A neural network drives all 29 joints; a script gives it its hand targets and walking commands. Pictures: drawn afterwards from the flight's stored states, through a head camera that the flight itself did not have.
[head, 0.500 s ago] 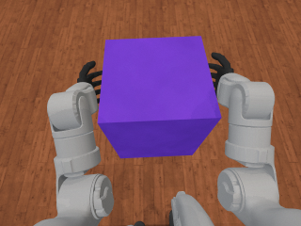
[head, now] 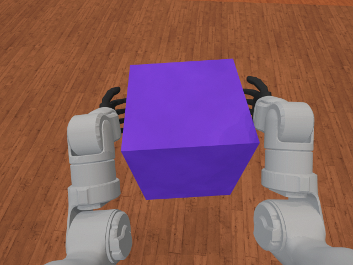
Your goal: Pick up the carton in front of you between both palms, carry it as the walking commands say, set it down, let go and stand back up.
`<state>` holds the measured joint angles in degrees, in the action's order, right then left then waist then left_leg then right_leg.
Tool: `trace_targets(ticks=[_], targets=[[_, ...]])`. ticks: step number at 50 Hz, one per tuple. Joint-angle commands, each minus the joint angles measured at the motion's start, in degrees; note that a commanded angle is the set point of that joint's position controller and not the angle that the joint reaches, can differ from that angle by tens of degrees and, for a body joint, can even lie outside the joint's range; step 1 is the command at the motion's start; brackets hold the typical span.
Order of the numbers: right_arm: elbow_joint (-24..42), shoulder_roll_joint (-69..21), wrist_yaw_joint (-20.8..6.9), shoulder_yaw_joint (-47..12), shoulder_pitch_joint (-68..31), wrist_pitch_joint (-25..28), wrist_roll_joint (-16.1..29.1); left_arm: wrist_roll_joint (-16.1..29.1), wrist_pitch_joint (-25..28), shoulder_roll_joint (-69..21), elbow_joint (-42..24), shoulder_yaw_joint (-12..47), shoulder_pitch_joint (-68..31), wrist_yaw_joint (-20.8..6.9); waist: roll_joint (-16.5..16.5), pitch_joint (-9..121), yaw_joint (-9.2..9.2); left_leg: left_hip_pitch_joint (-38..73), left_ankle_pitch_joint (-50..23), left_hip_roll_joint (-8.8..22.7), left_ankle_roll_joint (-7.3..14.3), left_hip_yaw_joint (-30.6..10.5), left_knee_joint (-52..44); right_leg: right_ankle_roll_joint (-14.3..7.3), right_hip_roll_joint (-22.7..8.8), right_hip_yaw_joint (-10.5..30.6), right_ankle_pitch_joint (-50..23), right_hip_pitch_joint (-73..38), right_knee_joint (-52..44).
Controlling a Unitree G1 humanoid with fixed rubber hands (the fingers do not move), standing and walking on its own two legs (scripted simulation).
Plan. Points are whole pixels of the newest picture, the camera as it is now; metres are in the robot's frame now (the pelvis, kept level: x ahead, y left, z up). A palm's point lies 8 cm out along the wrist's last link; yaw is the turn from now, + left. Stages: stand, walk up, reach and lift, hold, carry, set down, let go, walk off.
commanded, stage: carry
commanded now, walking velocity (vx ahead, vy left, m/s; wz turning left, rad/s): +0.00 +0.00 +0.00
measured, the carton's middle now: (185, 136) +0.39 +0.01 +0.09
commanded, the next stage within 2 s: none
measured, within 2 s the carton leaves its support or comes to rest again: neither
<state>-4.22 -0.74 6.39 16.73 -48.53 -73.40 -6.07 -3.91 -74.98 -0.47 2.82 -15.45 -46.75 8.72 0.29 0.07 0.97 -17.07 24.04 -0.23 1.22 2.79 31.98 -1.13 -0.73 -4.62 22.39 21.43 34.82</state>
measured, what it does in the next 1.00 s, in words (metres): stands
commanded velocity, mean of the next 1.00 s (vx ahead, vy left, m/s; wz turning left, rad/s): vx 0.00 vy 0.00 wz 0.00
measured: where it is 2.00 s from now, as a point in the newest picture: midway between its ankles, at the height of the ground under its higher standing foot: outside the picture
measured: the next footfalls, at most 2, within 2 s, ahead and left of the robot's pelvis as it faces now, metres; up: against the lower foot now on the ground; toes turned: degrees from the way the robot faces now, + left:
none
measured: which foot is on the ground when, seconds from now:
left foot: down 0.00-1.00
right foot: down 0.00-1.00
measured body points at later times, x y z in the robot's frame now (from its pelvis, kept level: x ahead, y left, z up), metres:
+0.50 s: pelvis +0.00 +0.01 +0.00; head +0.00 +0.02 +0.45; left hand +0.36 +0.16 +0.11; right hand +0.37 -0.14 +0.12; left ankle -0.04 +0.09 -0.74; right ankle +0.00 -0.11 -0.73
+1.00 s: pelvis -0.04 +0.01 +0.00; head -0.07 +0.01 +0.45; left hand +0.32 +0.16 +0.13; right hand +0.32 -0.14 +0.14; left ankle -0.04 +0.09 -0.74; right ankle +0.00 -0.11 -0.73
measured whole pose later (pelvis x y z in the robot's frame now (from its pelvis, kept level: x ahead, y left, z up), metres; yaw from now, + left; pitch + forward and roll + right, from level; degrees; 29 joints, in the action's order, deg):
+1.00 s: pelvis -0.04 +0.01 +0.00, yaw +0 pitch +0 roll -1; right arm -16.1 1.3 5.4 11.7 -39.7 -69.1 -3.4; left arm -4.0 -70.8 -0.5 14.9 -11.1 -38.7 7.0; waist -0.5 5.0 0.0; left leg -12.0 21.3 -0.8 2.0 5.2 27.6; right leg 0.0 -1.9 -4.0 19.6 16.8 30.9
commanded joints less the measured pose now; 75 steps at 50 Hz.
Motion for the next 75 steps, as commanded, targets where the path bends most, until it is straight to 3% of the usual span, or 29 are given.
trace_targets(ticks=[1,3,8,11,13,17,19,20,21,23,25,27,28,32,35,36,41,45,48,49,50,51,58,59,62,66,67,71,75], targets=[[-5.6,-58.4,-14.3,-36.1,-32.8,-0.7,23.7,25.7,0.9,-61.0,2.0,37.5,-41.4,-15.9,-4.5,30.0,-0.79,15.3,-53.9,8.8,2.0,-4.8,3.3,-1.1,-3.7,3.5,-27.1,-11.3,1.2],[-8.4,-60.3,-14.6,-35.3,-31.9,0.4,23.8,24.2,1.4,-63.8,8.8,34.6,-36.9,-15.9,-1.7,30.2,-0.66,13.8,-46.5,7.6,1.9,-4.3,2.4,-1.8,-4.4,3.5,-28.8,-12.5,1.3],[-6.1,-63.6,-14.6,-35.5,-30.9,3.7,24.4,23.4,5.1,-66.9,7.6,33.8,-35.6,-16.2,0.5,28.4,-0.54,13.3,-39.5,7.4,1.6,-3.7,2.2,-2.0,-5.8,4.6,-31.2,-12.9,0.9],[-6.4,-63.9,-14.1,-35.9,-30.5,4.7,24.7,23.2,6.4,-65.6,5.4,35.5,-35.2,-15.5,-1.4,27.2,-0.72,13.5,-41.3,7.6,1.4,-3.9,1.6,-1.8,-5.6,4.7,-28.2,-11.5,1.5],[-4.2,-64.3,-13.9,-37.4,-30.7,5.3,26.3,24.2,7.2,-65.3,2.3,36.1,-35.9,-15.0,-0.3,27.5,-0.98,13.8,-44.0,8.4,1.8,-4.9,1.3,-1.1,-5.0,3.8,-25.2,-12.7,1.6],[2.2,-63.7,-13.0,-40.4,-34.3,5.9,28.4,24.6,7.4,-65.2,-0.1,38.3,-33.7,-14.0,-0.7,27.7,-0.87,13.6,-34.7,7.3,1.2,-4.3,-1.1,-1.7,-5.5,4.3,-22.2,-13.3,0.9],[-2.0,-63.5,-13.2,-38.6,-27.8,5.4,27.8,24.8,7.3,-62.6,-4.2,38.8,-35.7,-13.4,-1.1,27.4,-0.90,13.3,-29.6,7.4,1.3,-4.1,-1.4,-1.6,-5.8,4.7,-21.4,-13.1,-0.6],[-1.0,-63.0,-13.2,-39.3,-29.1,5.4,27.5,24.6,7.3,-63.0,-4.4,39.8,-36.1,-13.0,-1.5,26.8,-0.74,13.0,-33.1,7.3,1.3,-4.0,-1.1,-1.5,-6.1,5.2,-26.2,-14.2,-0.4],[-1.3,-61.9,-13.0,-39.6,-28.0,5.5,26.8,24.2,7.0,-63.0,-2.1,39.4,-33.6,-13.0,-0.5,27.5,-0.49,13.8,-36.7,7.1,1.2,-3.9,-1.1,-1.4,-6.1,4.3,-27.1,-14.3,0.7],[-3.3,-61.2,-13.6,-37.8,-24.7,5.0,26.0,24.2,6.6,-62.7,-1.4,39.3,-33.0,-13.6,-0.6,27.9,-0.62,15.5,-34.5,7.4,1.2,-3.9,-1.8,-1.7,-6.0,4.6,-24.0,-12.9,0.3],[-4.5,-60.6,-13.7,-37.4,-25.2,4.8,24.8,23.6,6.7,-62.7,0.0,39.6,-33.0,-14.1,-3.7,26.3,-0.63,15.6,-31.8,7.2,1.3,-3.6,-1.9,-1.5,-5.8,5.1,-21.5,-10.9,-1.3],[-2.9,-60.7,-13.8,-38.3,-28.6,5.0,25.4,24.0,6.9,-63.1,0.6,38.8,-34.2,-14.4,-1.0,24.5,-0.72,15.1,-34.5,7.7,1.3,-4.0,-2.7,-1.3,-6.0,4.7,-23.1,-10.9,-1.3],[-3.5,-60.2,-13.6,-37.5,-27.8,5.1,25.1,24.8,6.9,-62.9,-0.2,40.0,-35.3,-14.4,-3.1,24.8,-0.71,14.6,-35.0,7.8,1.5,-4.0,-2.5,-1.2,-5.8,4.6,-20.2,-10.7,-1.7],[-5.5,-60.9,-13.8,-37.1,-26.4,4.9,25.3,24.2,6.8,-63.0,1.9,37.1,-33.4,-14.7,1.0,23.3,-0.59,12.8,-27.0,8.2,1.8,-5.2,-4.5,-0.9,-5.6,4.7,-17.9,-11.1,-3.9],[-4.1,-60.9,-13.7,-36.4,-29.0,5.0,25.3,23.7,6.9,-63.3,3.4,36.5,-33.6,-14.9,-2.2,21.8,-0.85,12.5,-25.2,8.4,1.0,-5.2,-6.7,-1.0,-6.1,5.1,-14.0,-9.9,-4.6],[-5.5,-61.2,-13.7,-36.6,-28.2,5.1,25.4,24.5,6.9,-63.2,2.8,36.6,-36.1,-14.7,-1.9,22.6,-0.91,12.7,-24.9,8.0,1.2,-4.5,-5.8,-1.2,-6.2,5.3,-17.7,-10.9,-4.8],[-4.8,-60.7,-13.7,-35.7,-28.5,4.7,25.1,22.9,6.3,-62.2,5.1,34.7,-32.3,-14.6,0.9,21.6,-0.78,11.2,-19.2,7.4,1.7,-4.7,-7.7,-1.0,-6.1,5.0,-13.0,-10.8,-6.3],[-5.6,-60.9,-14.0,-35.3,-29.3,4.9,25.6,22.5,6.0,-62.3,5.1,34.2,-32.2,-14.6,-1.3,19.5,-1.01,8.4,-11.5,7.4,1.6,-5.0,-9.5,-0.8,-6.1,5.3,-9.0,-9.3,-7.9],[-8.4,-61.4,-13.9,-34.5,-29.0,4.8,25.4,22.6,6.6,-62.1,4.9,34.5,-34.3,-14.4,-0.2,20.8,-1.01,8.4,-15.7,7.5,1.5,-4.6,-8.5,-1.6,-6.6,5.6,-13.1,-10.8,-6.9],[-4.4,-62.0,-13.9,-35.6,-30.9,5.2,26.4,22.9,6.5,-62.5,5.3,34.0,-33.0,-14.7,0.4,22.1,-1.02,10.1,-17.0,7.7,1.3,-4.4,-8.4,-1.7,-6.6,5.5,-12.7,-10.2,-6.6],[-8.3,-61.0,-13.7,-34.7,-30.0,4.9,25.4,23.0,6.6,-62.5,6.1,33.8,-34.1,-14.8,-0.3,22.0,-0.67,9.9,-17.1,7.3,1.6,-4.4,-8.5,-1.7,-6.4,5.3,-13.1,-10.3,-6.2],[-7.5,-62.6,-13.8,-35.0,-29.6,5.2,25.9,23.8,6.9,-63.0,2.7,35.4,-36.1,-14.6,-0.7,22.1,-0.79,9.6,-16.6,6.9,1.4,-4.0,-8.3,-1.6,-6.4,5.4,-12.2,-10.5,-6.5],[-5.1,-62.3,-13.9,-34.7,-30.9,5.2,26.1,23.9,6.5,-62.8,3.3,35.2,-36.3,-14.8,-1.4,20.0,-1.25,7.4,-9.2,7.2,1.5,-4.5,-9.8,-1.5,-6.2,5.8,-6.4,-8.2,-8.4],[-5.0,-62.8,-13.9,-35.7,-32.2,5.1,26.5,23.9,6.6,-62.8,2.5,34.9,-37.5,-14.8,0.3,20.4,-1.15,7.4,-9.3,7.0,1.5,-4.6,-9.5,-1.6,-6.3,5.8,-7.6,-8.8,-8.6],[-6.6,-61.6,-13.6,-34.5,-28.2,4.6,25.6,23.5,6.1,-62.8,3.6,34.8,-33.8,-14.5,-1.8,23.0,-0.92,8.5,-12.1,6.9,1.5,-4.5,-9.1,-1.3,-6.0,5.2,-9.9,-9.8,-7.5],[-4.6,-62.7,-13.9,-36.3,-31.5,5.0,26.5,24.4,6.7,-63.4,2.5,35.3,-36.7,-15.0,0.8,22.8,-1.03,7.9,-13.9,7.2,1.6,-4.8,-8.8,-1.2,-6.1,5.2,-10.4,-9.4,-6.9],[-4.1,-63.5,-13.8,-36.3,-32.1,5.1,26.8,24.4,7.0,-63.8,0.8,36.8,-37.4,-14.7,-1.1,23.8,-0.98,9.4,-15.1,7.1,1.4,-4.0,-8.4,-1.6,-6.5,5.5,-11.8,-9.6,-6.9],[-6.5,-61.2,-13.5,-35.2,-28.9,4.6,25.9,23.5,6.2,-62.8,3.9,34.9,-33.6,-14.5,-0.6,23.4,-0.89,8.4,-13.6,6.9,1.6,-4.2,-8.1,-1.6,-6.5,5.4,-10.9,-9.5,-6.6],[-6.2,-63.6,-14.1,-36.0,-29.6,4.9,25.9,23.5,6.6,-62.5,1.2,35.9,-37.1,-14.9,-0.4,23.1,-1.01,8.0,-11.8,6.9,1.9,-4.5,-8.0,-1.7,-6.5,6.0,-9.4,-9.0,-7.6]])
